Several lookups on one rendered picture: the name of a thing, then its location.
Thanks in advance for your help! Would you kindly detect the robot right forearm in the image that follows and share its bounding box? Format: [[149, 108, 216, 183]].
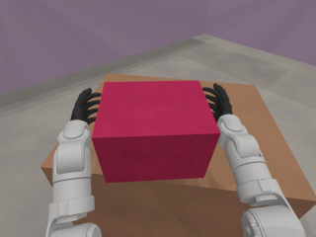
[[217, 114, 306, 237]]

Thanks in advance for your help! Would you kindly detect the left robot hand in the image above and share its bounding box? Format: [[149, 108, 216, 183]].
[[70, 88, 102, 125]]

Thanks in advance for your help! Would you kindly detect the right robot upper arm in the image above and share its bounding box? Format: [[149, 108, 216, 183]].
[[241, 204, 305, 237]]

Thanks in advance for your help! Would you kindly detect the pedestal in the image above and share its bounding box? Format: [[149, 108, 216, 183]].
[[40, 73, 316, 237]]

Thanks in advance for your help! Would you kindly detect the left robot upper arm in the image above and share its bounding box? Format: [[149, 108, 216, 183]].
[[49, 222, 102, 237]]

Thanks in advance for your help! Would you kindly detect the robot left forearm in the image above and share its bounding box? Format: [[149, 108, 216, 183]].
[[45, 119, 95, 237]]

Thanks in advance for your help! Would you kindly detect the carton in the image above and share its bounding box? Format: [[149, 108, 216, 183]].
[[91, 80, 221, 183]]

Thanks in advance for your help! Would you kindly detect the right robot hand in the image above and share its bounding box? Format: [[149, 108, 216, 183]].
[[202, 83, 233, 123]]

